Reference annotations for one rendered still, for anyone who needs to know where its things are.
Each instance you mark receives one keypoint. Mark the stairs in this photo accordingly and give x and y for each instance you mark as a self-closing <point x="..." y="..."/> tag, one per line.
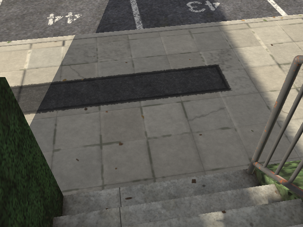
<point x="227" y="199"/>

